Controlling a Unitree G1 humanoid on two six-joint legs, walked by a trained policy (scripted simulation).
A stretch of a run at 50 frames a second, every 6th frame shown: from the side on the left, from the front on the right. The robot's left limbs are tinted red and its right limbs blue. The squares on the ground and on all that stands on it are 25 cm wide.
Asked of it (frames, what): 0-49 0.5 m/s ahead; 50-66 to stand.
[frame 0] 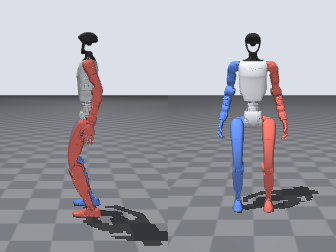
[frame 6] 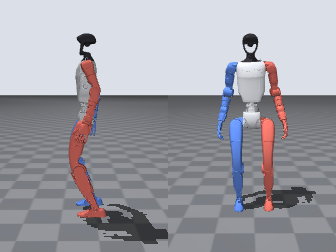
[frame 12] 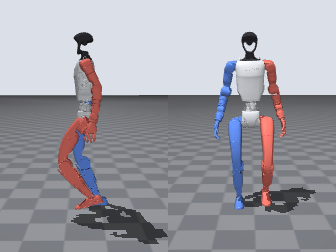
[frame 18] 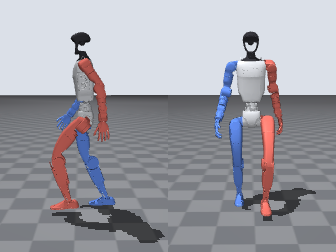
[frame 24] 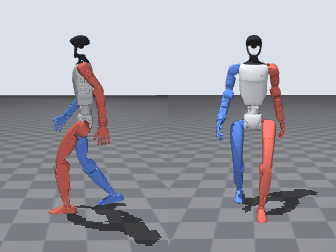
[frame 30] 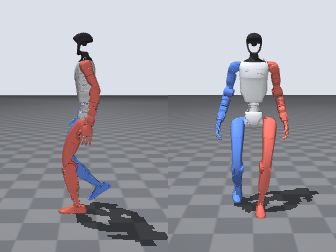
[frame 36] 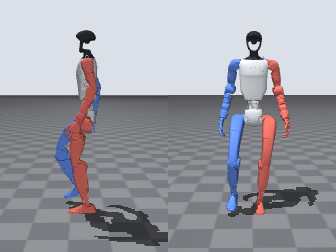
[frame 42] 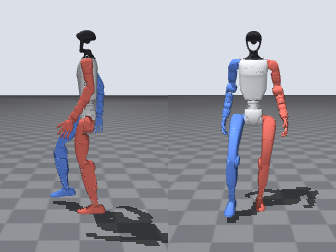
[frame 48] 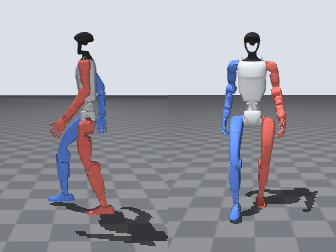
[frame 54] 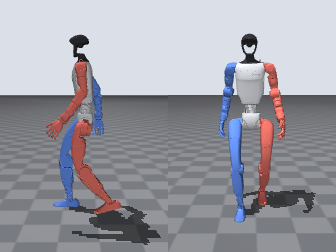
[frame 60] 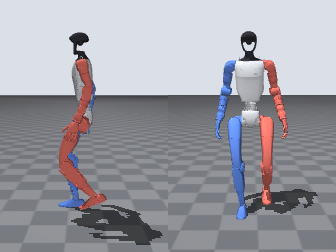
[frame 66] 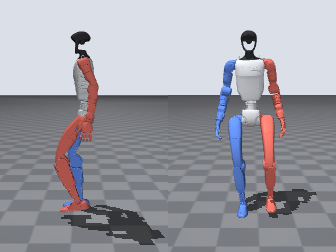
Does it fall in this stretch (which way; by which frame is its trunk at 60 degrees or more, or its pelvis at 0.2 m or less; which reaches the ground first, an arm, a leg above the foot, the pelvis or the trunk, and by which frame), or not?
no
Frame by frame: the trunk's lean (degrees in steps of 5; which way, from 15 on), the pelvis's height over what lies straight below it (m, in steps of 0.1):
0: 0, 0.8
6: 0, 0.8
12: 0, 0.8
18: 5, 0.8
24: 5, 0.7
30: 5, 0.8
36: 0, 0.8
42: 0, 0.8
48: 5, 0.8
54: 5, 0.8
60: 5, 0.8
66: 5, 0.8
